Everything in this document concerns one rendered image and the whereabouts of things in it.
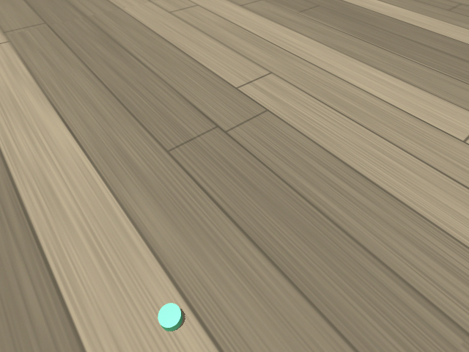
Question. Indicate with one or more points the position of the tin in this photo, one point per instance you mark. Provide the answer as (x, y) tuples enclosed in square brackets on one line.
[(170, 317)]

